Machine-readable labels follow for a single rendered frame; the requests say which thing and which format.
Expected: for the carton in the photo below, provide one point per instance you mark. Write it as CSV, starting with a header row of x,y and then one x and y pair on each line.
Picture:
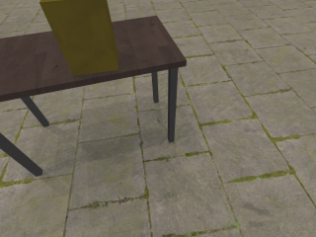
x,y
85,34

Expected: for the table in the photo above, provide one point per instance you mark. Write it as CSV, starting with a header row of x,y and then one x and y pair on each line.
x,y
34,64

